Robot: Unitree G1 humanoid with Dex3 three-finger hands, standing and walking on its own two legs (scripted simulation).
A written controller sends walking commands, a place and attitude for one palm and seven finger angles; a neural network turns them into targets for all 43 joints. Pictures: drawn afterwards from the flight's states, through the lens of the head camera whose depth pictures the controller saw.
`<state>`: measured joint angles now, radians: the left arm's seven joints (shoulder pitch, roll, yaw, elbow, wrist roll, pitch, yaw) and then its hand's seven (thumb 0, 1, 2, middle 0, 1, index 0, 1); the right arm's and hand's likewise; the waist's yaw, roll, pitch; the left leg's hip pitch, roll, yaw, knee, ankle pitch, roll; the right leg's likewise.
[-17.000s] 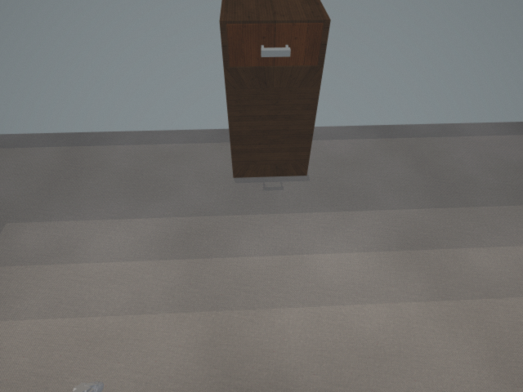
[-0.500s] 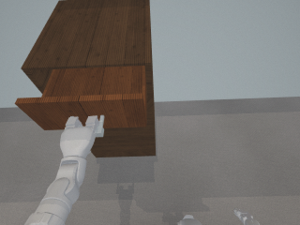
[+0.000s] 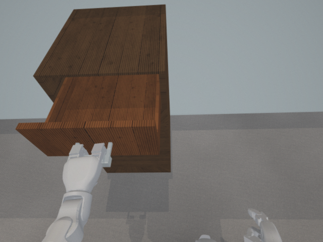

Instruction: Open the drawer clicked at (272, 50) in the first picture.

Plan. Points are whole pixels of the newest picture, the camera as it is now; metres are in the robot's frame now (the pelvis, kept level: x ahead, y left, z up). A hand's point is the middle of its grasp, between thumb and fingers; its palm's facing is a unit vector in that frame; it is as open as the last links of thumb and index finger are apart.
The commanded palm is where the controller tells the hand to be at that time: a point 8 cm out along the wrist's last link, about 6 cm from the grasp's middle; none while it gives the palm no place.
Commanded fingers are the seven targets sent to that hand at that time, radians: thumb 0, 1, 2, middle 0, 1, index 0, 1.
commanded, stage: pull the drawer open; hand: left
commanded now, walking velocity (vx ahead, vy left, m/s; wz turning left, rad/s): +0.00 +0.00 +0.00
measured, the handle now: (91, 153) +0.34 +0.22 -0.01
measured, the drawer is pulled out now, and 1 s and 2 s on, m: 0.19 0.30 0.30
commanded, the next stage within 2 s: open the thumb to release the handle in 1.26 s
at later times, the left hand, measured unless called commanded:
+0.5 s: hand (87, 199) +0.23 +0.21 -0.03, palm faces -0.02 -0.05 -1.00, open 6.1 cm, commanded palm +0.19 +0.22 +0.02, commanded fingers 0.00 0.90 0.90 -0.40 -1.35 -0.40 -1.35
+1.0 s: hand (82, 222) +0.17 +0.21 -0.03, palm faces -0.02 -0.08 -1.00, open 6.1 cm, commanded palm +0.13 +0.22 +0.02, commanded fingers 0.00 0.90 0.90 -0.40 -1.35 -0.40 -1.35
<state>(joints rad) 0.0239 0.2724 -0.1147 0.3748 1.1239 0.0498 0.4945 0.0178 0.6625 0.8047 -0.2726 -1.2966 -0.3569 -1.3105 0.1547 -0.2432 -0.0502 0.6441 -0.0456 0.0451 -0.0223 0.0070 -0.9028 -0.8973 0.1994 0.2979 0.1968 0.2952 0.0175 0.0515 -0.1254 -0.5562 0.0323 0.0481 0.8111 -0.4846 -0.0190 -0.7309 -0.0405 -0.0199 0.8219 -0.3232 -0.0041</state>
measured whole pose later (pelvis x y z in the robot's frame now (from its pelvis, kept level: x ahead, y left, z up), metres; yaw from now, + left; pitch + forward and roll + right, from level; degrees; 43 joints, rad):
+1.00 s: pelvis +0.00 -0.01 -0.02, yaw -1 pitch +13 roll +2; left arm 0.52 0.29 -0.09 -0.02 1.13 -0.03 0.56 0.03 0.66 0.78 -0.26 -1.30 -0.38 -1.29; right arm 0.11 -0.23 -0.03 0.57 -0.08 0.05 0.01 0.01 -0.90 -0.90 0.20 0.30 0.20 0.30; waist 0.05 0.03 -0.13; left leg -0.59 0.04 0.06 0.92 -0.55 -0.03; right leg -0.79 -0.03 0.00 0.95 -0.38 -0.01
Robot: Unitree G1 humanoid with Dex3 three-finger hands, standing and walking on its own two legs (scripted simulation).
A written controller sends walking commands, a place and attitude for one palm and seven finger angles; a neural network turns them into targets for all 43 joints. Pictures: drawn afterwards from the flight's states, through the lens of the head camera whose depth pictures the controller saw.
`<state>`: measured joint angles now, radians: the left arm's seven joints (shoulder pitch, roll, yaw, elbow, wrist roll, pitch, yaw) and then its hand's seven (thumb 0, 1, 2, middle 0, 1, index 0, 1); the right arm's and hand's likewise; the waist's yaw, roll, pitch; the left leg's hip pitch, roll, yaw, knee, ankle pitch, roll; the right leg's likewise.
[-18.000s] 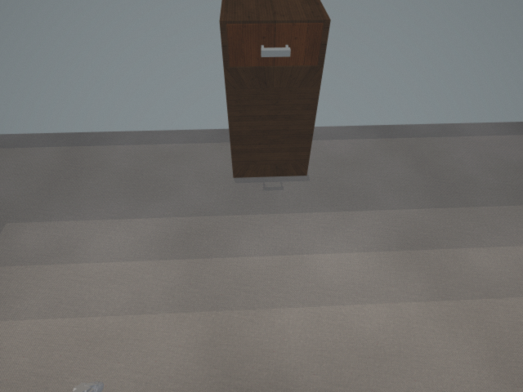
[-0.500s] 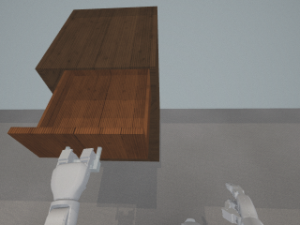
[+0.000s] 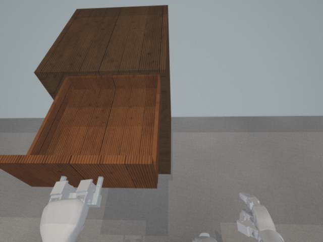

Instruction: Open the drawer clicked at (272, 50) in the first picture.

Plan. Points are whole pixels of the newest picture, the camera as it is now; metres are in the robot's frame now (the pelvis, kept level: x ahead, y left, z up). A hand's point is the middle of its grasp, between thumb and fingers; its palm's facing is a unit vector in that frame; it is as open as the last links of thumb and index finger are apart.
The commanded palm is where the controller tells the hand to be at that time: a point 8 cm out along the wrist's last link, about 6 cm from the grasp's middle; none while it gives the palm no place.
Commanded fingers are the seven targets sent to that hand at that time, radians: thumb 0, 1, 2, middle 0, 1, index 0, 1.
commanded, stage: pull the drawer open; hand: left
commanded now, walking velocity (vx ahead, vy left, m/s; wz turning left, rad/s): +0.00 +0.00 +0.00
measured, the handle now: (78, 190) +0.23 +0.23 +0.00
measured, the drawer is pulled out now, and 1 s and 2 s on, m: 0.30 0.30 0.30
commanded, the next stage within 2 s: open the thumb to release the handle in 0.26 s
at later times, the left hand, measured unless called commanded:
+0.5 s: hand (77, 217) +0.18 +0.22 -0.02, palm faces +0.01 -0.06 -1.00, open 6.2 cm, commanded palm +0.14 +0.22 +0.04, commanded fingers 0.00 0.34 0.66 -0.36 -1.29 -0.36 -1.29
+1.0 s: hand (77, 218) +0.17 +0.22 -0.01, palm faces +0.01 -0.08 -1.00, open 13.5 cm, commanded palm +0.15 +0.22 +0.04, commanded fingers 0.00 -0.50 0.30 -0.30 -1.20 -0.30 -1.20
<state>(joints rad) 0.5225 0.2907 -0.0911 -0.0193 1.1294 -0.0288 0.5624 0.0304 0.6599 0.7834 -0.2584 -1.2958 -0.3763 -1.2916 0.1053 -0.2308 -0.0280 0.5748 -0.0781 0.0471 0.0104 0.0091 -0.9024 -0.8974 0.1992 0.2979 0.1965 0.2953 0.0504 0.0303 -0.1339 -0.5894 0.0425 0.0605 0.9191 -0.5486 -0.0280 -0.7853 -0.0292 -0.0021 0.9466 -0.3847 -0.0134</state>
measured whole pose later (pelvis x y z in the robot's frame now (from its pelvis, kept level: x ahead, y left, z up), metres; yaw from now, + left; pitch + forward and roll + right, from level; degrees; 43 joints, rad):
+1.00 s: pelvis -0.01 +0.00 +0.00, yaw +1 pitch +12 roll +1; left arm 0.48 0.28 -0.10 0.00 1.11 0.01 0.55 -0.01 -0.43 0.33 -0.30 -1.16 -0.32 -1.20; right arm 0.11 -0.24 -0.03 0.57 -0.08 0.04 0.00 0.01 -0.90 -0.90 0.20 0.30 0.20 0.30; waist 0.05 0.04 -0.13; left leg -0.60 0.04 0.04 0.92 -0.54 -0.03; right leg -0.78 -0.03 -0.01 0.94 -0.37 -0.02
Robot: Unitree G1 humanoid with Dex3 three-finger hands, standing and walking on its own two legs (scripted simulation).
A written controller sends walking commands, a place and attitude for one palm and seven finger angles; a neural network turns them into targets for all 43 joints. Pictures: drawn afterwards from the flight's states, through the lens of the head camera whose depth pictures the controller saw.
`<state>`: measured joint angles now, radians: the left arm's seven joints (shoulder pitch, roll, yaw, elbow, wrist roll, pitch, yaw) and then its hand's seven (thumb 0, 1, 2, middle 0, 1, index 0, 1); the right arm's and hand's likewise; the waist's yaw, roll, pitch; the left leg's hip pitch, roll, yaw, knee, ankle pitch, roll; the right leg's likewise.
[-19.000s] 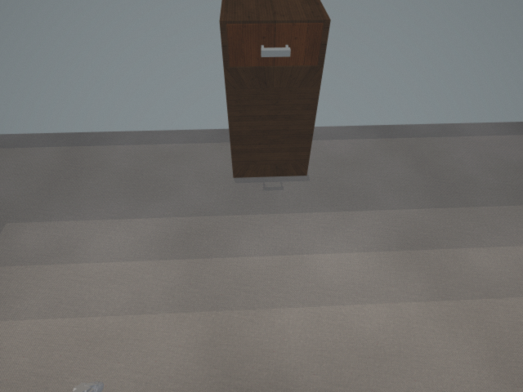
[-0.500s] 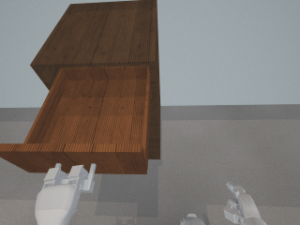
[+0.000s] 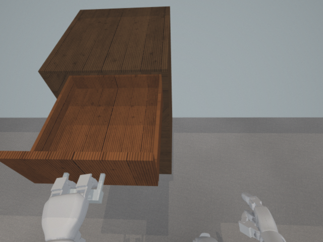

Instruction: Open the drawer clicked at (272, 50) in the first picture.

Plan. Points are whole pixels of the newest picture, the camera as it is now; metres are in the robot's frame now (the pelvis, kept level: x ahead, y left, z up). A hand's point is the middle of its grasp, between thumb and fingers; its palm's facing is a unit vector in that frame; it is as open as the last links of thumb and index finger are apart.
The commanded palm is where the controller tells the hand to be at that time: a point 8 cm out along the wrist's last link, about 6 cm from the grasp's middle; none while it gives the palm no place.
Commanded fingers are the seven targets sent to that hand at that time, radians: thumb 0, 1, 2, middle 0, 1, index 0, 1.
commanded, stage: lift the hand off the handle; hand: left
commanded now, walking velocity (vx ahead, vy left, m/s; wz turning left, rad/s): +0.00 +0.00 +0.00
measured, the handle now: (81, 186) +0.24 +0.23 +0.00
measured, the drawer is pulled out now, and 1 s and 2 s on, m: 0.30 0.30 0.30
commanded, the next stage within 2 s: draw the hand back to the body in 1.56 s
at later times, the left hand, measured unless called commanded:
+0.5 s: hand (78, 204) +0.20 +0.21 +0.02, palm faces +0.05 -0.07 -1.00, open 13.7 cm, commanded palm +0.17 +0.21 +0.07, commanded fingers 0.00 -0.50 0.30 -0.30 -1.20 -0.30 -1.20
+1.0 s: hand (63, 193) +0.20 +0.22 +0.09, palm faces +0.08 -0.09 -0.99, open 13.8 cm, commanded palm +0.17 +0.21 +0.14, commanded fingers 0.00 -0.50 0.30 -0.30 -1.20 -0.30 -1.20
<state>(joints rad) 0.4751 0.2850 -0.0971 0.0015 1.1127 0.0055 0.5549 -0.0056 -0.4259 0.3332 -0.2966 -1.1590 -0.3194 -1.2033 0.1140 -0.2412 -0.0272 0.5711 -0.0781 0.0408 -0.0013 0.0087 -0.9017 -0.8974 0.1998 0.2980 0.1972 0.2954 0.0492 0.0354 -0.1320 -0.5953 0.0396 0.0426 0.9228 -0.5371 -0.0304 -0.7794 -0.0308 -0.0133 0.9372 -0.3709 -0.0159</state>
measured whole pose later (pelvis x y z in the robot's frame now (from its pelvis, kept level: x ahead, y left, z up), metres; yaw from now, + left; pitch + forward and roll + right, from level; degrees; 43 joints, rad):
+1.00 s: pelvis +0.00 +0.00 +0.04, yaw +1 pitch +2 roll +1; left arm 0.37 0.34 -0.12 -0.18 1.04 0.07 0.31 -0.01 -0.49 0.30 -0.32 -1.20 -0.33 -1.21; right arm 0.09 -0.24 -0.01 0.62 -0.05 0.05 -0.03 0.01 -0.90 -0.90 0.20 0.30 0.20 0.30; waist 0.12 0.08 -0.04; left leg -0.25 0.03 0.02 0.60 -0.39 -0.03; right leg -0.44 -0.04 -0.04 0.65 -0.26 -0.02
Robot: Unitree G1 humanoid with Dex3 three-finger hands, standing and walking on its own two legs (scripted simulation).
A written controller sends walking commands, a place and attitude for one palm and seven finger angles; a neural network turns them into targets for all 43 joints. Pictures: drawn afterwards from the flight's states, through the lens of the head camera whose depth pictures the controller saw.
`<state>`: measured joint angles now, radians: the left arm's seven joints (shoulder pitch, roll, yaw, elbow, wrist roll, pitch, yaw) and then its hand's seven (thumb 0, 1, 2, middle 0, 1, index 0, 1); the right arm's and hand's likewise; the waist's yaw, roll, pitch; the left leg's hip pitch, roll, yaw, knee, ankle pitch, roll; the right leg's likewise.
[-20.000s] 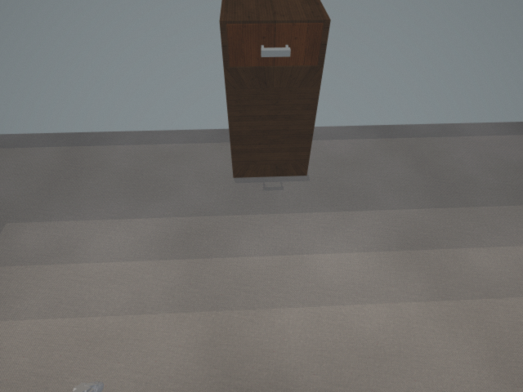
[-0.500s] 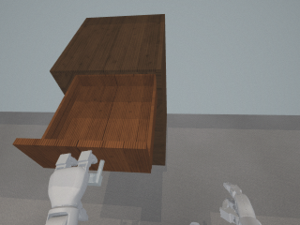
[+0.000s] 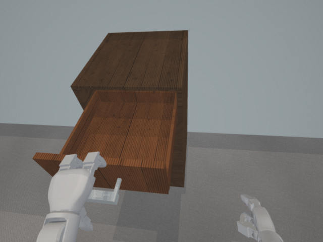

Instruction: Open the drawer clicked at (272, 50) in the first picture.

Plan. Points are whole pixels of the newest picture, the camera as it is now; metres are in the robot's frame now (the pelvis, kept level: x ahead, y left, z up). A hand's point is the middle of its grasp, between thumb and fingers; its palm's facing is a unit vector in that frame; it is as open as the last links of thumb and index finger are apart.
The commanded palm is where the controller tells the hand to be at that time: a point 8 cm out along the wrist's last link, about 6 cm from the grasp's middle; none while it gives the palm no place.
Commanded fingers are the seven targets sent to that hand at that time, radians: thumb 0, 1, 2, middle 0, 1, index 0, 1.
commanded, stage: lift the hand off the handle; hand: left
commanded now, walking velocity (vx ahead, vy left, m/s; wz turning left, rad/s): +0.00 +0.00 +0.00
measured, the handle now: (100, 188) +0.25 +0.23 -0.04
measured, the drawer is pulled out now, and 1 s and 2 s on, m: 0.30 0.30 0.30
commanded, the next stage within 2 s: draw the hand back to the body in 0.56 s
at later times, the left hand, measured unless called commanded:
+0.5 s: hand (70, 172) +0.21 +0.23 +0.12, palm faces +0.14 -0.11 -0.98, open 13.9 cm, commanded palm +0.17 +0.22 +0.17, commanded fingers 0.00 -0.50 0.30 -0.30 -1.20 -0.30 -1.20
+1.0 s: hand (61, 177) +0.20 +0.24 +0.12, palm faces +0.10 -0.09 -0.99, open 13.9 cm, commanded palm +0.16 +0.23 +0.17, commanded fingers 0.00 -0.50 0.30 -0.30 -1.20 -0.30 -1.20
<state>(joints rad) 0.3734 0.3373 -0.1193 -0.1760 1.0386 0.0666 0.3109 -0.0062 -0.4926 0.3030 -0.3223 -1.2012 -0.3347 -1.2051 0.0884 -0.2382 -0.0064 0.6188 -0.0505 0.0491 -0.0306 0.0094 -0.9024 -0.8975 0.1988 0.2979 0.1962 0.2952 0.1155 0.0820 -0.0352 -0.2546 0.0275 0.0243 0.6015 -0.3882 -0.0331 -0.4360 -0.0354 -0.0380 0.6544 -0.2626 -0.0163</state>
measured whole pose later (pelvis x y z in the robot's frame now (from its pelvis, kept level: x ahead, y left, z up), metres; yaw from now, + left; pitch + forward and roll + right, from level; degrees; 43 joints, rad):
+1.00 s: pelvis +0.00 +0.01 +0.02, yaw +0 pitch -3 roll +0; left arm 0.36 0.44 -0.04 -0.39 0.93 0.14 0.09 -0.01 -0.49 0.30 -0.32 -1.20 -0.32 -1.20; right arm 0.07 -0.26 0.04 0.61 -0.01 0.10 0.00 0.01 -0.90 -0.90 0.20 0.30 0.20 0.30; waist 0.13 0.12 0.02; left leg -0.06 0.03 0.03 0.40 -0.29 -0.02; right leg -0.23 -0.03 -0.04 0.44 -0.16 0.00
